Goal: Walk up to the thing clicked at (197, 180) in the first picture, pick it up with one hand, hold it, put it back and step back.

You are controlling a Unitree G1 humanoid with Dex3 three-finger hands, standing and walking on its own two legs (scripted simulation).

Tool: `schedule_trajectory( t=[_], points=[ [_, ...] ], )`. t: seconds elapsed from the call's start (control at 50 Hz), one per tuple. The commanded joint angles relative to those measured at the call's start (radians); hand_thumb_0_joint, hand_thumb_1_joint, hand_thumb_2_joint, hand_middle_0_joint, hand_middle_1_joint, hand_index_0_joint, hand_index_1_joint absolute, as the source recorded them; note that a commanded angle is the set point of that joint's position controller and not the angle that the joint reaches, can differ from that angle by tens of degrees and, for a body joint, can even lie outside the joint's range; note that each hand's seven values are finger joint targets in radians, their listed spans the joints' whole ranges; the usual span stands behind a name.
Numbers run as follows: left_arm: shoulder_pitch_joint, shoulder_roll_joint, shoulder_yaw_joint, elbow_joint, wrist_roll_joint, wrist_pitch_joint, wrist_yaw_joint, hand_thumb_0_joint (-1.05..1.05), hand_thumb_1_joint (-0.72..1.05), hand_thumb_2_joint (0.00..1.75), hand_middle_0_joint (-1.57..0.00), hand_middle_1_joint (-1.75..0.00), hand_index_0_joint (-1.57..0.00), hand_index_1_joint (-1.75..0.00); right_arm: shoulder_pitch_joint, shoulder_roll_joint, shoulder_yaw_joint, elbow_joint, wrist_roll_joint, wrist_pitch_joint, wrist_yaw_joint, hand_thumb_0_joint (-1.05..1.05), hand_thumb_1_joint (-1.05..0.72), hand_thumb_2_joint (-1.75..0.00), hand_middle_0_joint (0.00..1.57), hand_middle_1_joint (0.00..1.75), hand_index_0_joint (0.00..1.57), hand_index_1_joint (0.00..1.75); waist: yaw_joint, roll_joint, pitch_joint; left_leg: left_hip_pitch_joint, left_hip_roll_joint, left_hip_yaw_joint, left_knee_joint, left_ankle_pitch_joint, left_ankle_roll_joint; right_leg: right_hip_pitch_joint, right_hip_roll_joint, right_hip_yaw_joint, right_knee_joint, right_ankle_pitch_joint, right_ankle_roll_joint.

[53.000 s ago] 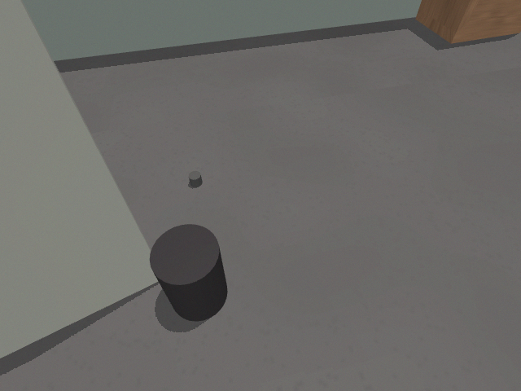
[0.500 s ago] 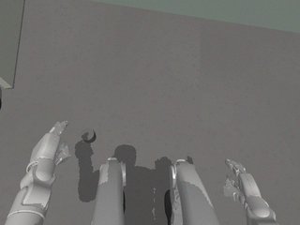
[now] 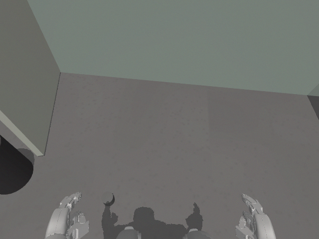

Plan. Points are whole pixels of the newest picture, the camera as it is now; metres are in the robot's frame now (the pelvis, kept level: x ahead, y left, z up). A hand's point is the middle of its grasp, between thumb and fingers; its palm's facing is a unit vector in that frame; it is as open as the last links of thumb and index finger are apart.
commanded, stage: home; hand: left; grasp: from above
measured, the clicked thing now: (108, 198) +0.42 +0.26 -0.67
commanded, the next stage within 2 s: none
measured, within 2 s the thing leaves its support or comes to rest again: neither
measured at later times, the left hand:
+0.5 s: hand (85, 234) +0.16 +0.17 -0.03, palm faces +0.07 -0.98 -0.18, open 7.4 cm
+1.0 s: hand (85, 236) +0.16 +0.17 -0.03, palm faces +0.06 -0.98 -0.19, open 7.4 cm
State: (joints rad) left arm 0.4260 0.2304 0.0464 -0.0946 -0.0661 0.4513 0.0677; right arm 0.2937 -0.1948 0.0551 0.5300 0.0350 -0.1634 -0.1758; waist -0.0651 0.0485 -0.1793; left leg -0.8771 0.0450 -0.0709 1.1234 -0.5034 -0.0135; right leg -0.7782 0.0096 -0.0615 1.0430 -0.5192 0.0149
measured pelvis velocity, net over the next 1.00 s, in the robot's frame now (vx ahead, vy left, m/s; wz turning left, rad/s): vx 0.00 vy -0.01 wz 0.01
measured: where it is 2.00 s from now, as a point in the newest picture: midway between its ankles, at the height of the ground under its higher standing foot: outside the picture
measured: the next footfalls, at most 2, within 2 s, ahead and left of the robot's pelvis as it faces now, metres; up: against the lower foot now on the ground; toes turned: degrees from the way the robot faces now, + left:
none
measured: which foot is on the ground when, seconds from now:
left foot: down 0.00-1.00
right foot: down 0.00-1.00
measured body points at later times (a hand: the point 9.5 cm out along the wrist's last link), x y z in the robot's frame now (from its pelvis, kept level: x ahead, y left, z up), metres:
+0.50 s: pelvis +0.01 -0.01 +0.02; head +0.02 +0.00 +0.47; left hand +0.16 +0.22 -0.01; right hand +0.18 -0.24 -0.04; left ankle +0.02 +0.12 -0.66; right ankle +0.00 -0.14 -0.66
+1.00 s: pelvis +0.00 -0.01 +0.02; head +0.01 +0.00 +0.47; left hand +0.15 +0.22 -0.01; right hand +0.16 -0.25 -0.04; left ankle +0.02 +0.12 -0.66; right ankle +0.00 -0.14 -0.66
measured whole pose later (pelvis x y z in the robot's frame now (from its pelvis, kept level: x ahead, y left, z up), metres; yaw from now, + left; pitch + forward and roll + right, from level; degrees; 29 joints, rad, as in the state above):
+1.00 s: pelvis +0.00 -0.01 +0.02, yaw +1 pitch +9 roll -3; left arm 0.49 0.22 0.03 -0.12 -0.06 0.47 0.01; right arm 0.29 -0.22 0.03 0.55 0.01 -0.25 -0.19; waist -0.04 0.04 -0.16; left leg -0.70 0.04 -0.06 1.01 -0.46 -0.02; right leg -0.61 0.00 -0.06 0.94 -0.49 0.01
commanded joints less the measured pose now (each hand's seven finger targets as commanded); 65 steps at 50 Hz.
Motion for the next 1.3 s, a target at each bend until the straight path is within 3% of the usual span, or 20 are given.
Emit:
schedule_trajectory(
  t=[0.0,0.2,0.68,1.1,1.2,1.24,1.28],
  points=[
    [0.072,0.081,0.051,-0.215,-0.001,-0.021,-0.001,0.0,0.9,0.9,-0.2,-0.3,-0.2,-0.3,-0.046,-0.12,-0.051,-0.165,-0.011,-0.074,-0.023,0.0,-0.9,-0.9,0.2,0.3,0.2,0.3,0.01,0.004,-0.137,0.256,-0.037,0.022,-0.21,0.322,0.024,0.152,0.024,-0.011,-0.204,0.325,-0.019],
    [0.054,0.084,0.043,-0.217,0.015,-0.032,-0.042,0.0,0.9,0.9,-0.2,-0.3,-0.2,-0.3,-0.057,-0.143,-0.071,-0.162,-0.028,-0.111,-0.019,0.0,-0.9,-0.9,0.2,0.3,0.2,0.3,0.011,-0.007,-0.036,0.299,-0.041,0.035,-0.271,0.267,0.026,0.16,0.021,-0.02,-0.254,0.259,-0.012],
    [0.049,0.099,0.047,-0.218,0.018,-0.042,-0.041,0.0,0.9,0.9,-0.2,-0.3,-0.2,-0.3,-0.083,-0.146,-0.069,-0.145,-0.032,-0.137,-0.023,0.0,-0.9,-0.9,0.2,0.3,0.2,0.3,0.022,-0.018,-0.06,0.311,-0.043,0.041,-0.26,0.255,0.028,0.178,0.014,-0.006,-0.265,0.262,-0.003],
    [0.028,0.097,0.042,-0.224,0.017,-0.028,-0.047,0.0,0.9,0.9,-0.2,-0.3,-0.2,-0.3,-0.09,-0.148,-0.068,-0.145,-0.028,-0.147,-0.022,0.0,-0.9,-0.9,0.2,0.3,0.2,0.3,0.026,0.012,-0.022,0.285,-0.039,0.031,-0.298,0.139,0.025,0.147,0.017,-0.012,-0.27,0.143,-0.012],
    [0.047,0.094,0.037,-0.224,0.021,-0.029,-0.046,0.0,0.9,0.9,-0.2,-0.3,-0.2,-0.3,-0.08,-0.146,-0.07,-0.146,-0.029,-0.145,-0.023,0.0,-0.9,-0.9,0.2,0.3,0.2,0.3,0.024,0.01,-0.041,0.3,-0.038,0.034,-0.282,0.2,0.023,0.154,0.016,-0.01,-0.258,0.195,-0.013],
    [0.038,0.107,0.051,-0.23,0.021,-0.032,-0.044,0.0,0.9,0.9,-0.2,-0.3,-0.2,-0.3,-0.08,-0.152,-0.076,-0.139,-0.03,-0.145,-0.022,0.0,-0.9,-0.9,0.2,0.3,0.2,0.3,0.029,0.02,-0.036,0.294,-0.034,0.024,-0.295,0.176,0.021,0.154,0.019,-0.014,-0.251,0.171,-0.016],
    [0.032,0.096,0.04,-0.231,0.021,-0.035,-0.045,0.0,0.9,0.9,-0.2,-0.3,-0.2,-0.3,-0.086,-0.145,-0.07,-0.146,-0.03,-0.146,-0.022,0.0,-0.9,-0.9,0.2,0.3,0.2,0.3,0.026,0.008,-0.037,0.293,-0.037,0.03,-0.285,0.18,0.024,0.151,0.018,-0.012,-0.26,0.174,-0.013]
  ],
)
